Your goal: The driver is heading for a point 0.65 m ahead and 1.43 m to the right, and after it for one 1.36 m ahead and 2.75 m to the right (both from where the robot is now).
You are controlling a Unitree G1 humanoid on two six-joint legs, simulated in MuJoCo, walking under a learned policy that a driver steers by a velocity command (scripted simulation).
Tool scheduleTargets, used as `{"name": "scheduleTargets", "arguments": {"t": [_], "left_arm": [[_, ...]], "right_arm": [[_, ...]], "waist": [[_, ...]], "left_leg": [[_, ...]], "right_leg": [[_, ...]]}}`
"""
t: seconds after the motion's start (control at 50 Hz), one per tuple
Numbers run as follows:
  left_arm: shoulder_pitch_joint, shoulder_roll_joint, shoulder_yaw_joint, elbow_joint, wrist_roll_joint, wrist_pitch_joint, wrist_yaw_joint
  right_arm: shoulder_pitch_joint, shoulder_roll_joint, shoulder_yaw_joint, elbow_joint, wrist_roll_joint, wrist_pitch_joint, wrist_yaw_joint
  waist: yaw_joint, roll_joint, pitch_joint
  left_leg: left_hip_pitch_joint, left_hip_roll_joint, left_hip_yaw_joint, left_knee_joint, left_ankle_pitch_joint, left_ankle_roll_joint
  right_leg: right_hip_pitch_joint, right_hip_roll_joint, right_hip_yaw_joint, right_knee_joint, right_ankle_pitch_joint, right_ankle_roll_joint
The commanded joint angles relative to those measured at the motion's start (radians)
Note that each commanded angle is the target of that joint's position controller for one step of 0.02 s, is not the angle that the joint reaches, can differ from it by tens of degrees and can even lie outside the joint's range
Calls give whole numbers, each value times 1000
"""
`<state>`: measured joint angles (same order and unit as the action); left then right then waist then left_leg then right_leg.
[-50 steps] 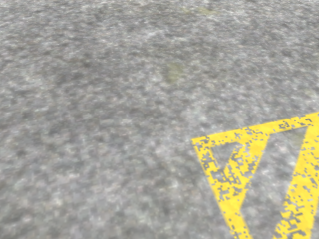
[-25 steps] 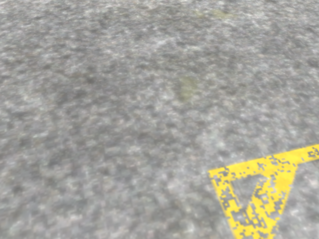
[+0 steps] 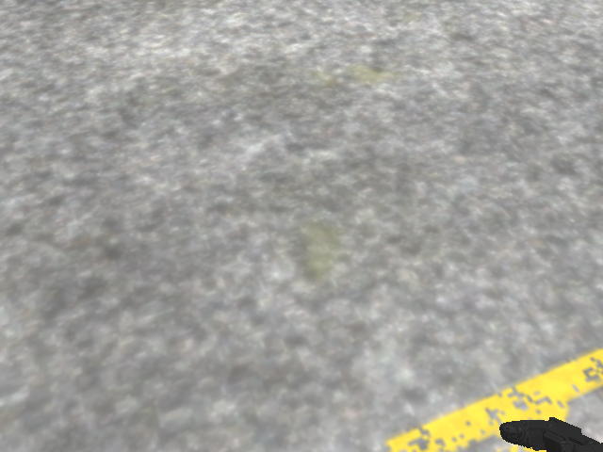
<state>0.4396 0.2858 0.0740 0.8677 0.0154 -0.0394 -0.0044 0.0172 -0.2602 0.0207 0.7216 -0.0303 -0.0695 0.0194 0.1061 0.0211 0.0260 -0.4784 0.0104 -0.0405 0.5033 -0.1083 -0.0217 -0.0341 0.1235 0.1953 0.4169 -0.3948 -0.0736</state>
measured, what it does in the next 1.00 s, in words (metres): walks ahead, turning right: left foot, then right foot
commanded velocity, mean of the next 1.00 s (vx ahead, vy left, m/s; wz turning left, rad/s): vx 0.50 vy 0.00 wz -0.59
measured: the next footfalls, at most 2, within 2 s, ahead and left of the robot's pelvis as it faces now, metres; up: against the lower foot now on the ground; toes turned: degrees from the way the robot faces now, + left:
left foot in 0.02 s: +0.17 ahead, +0.12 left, +0.00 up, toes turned -3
right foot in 0.54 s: +0.39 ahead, -0.15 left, +0.00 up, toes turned -23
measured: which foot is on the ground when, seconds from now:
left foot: up 0.00-0.00, down 0.02-0.54, up 0.56-1.00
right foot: down 0.00-0.02, up 0.04-0.52, down 0.54-1.00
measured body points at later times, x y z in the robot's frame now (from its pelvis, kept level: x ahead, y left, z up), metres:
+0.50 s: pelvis +0.25 -0.02 +0.00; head +0.29 -0.03 +0.44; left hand +0.54 +0.12 -0.09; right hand +0.14 -0.27 -0.14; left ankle +0.13 +0.12 -0.73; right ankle +0.35 -0.14 -0.71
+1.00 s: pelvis +0.50 -0.13 +0.00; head +0.53 -0.15 +0.45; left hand +0.64 +0.12 -0.11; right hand +0.56 -0.44 -0.08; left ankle +0.71 -0.10 -0.70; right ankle +0.36 -0.13 -0.73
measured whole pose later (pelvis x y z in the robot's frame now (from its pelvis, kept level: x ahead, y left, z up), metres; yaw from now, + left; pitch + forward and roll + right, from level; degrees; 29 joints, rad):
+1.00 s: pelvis +0.50 -0.13 +0.00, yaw -36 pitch +2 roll -1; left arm 0.45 0.29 0.07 0.82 0.01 -0.04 0.00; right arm 0.04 -0.26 -0.01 0.68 -0.03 -0.03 0.03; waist 0.10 0.03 0.03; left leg -0.59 0.04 -0.03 0.62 -0.08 -0.04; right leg -0.01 0.15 0.19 0.34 -0.35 -0.11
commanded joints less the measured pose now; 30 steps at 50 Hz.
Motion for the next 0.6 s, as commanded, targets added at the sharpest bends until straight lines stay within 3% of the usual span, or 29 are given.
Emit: {"name": "scheduleTargets", "arguments": {"t": [0.02, 0.04, 0.06, 0.08, 0.1, 0.14, 0.22, 0.3, 0.36, 0.44, 0.48, 0.5, 0.52, 0.54, 0.56, 0.58, 0.6], "left_arm": [[-63, 103, 19, -95, -16, -28, -6], [26, 17, -1, -132, -42, -28, -6], [42, 97, 7, -110, -12, -10, 3], [-26, 123, 14, -98, 0, -2, -1], [-77, 106, 11, -107, 1, -1, -12], [-103, 89, 12, -115, 20, 18, -33], [-171, 62, 4, -151, 20, 44, -53], [-302, 47, -9, -201, 20, 45, -65], [-398, 24, -25, -234, 18, 38, -77], [-475, 32, -30, -270, 25, 37, -81], [-444, 45, -23, -268, 31, 36, -72], [-377, 59, -15, -251, 33, 33, -65], [-241, 77, -1, -210, 38, 24, -55], [-60, 135, 25, -154, 47, 18, -37], [-68, 260, 54, -165, 36, 21, -20], [-22, 279, 62, -190, 2, 31, -15], [-57, 250, 57, -165, -1, 35, -5]], "right_arm": [[337, -238, -78, 2, -24, -37, -38], [359, -321, -100, -2, -36, -18, -47], [324, -269, -101, 4, -22, -3, -43], [270, -164, -78, -14, -14, -2, -37], [232, -117, -66, -11, -11, -5, -32], [239, -96, -60, 9, -6, -15, -34], [284, -110, -72, 42, 12, -41, -24], [315, -111, -79, 68, 9, -38, -21], [330, -123, -85, 83, 9, -36, -21], [385, -154, -95, 115, 8, -20, -30], [397, -181, -101, 127, 5, -6, -37], [402, -198, -105, 131, 4, 3, -40], [398, -208, -106, 129, 9, 13, -41], [393, -194, -101, 107, 5, 14, -40], [428, -60, -72, 33, 5, 9, -20], [323, -144, -89, -4, -2, 1, -16], [242, -145, -89, -27, 7, -6, -13]], "waist": [[-218, 62, -243], [-170, 270, -320], [-142, 191, -268], [-145, 52, -152], [-135, 21, -81], [-115, 93, -38], [-102, 84, -34], [-119, 71, 12], [-139, 72, 36], [-158, 66, 54], [-136, 80, 21], [-104, 83, -24], [-42, 61, -103], [34, -12, -210], [-35, -263, -293], [30, -177, -366], [11, -102, -219]], "left_leg": [[556, 200, -209, -124, -246, 93], [766, 439, -629, -222, -365, 193], [697, 443, -727, -232, -456, 229], [586, 384, -564, -236, -422, 206], [490, 326, -406, -257, -265, 183], [410, 251, -219, -283, -54, 147], [408, 251, -76, -316, 160, 169], [415, 235, 48, -350, 204, 174], [412, 222, 132, -350, 212, 156], [504, 254, 193, -293, 335, 133], [549, 258, 238, -161, 633, 117], [562, 258, 255, -32, 770, 113], [514, 246, 277, 166, 771, 101], [327, 222, 283, 443, 530, 71], [-105, 67, 269, 781, -349, 14], [-249, -20, 53, 927, -437, 1], [-331, 44, 4, 913, -324, 12]], "right_leg": [[-232, -113, 53, 424, 420, -32], [-541, 30, -83, 666, -153, -2], [-647, -54, -99, 789, -148, -13], [-651, -101, -93, 810, -44, -13], [-629, -131, -103, 775, 27, -2], [-592, -166, -119, 736, 71, 21], [-640, -178, -138, 730, 145, 45], [-699, -191, -170, 592, 270, 61], [-633, -190, -218, 401, 361, 45], [-574, -163, -293, 256, 277, -10], [-482, -105, -335, 216, 175, -50], [-398, -65, -347, 195, 130, -75], [-227, -24, -345, 133, 144, -105], [42, -89, -217, 93, 106, -148], [338, -407, 288, 33, 32, -260], [382, -479, 600, -108, 104, -328], [306, -447, 414, -113, 209, -304]]}}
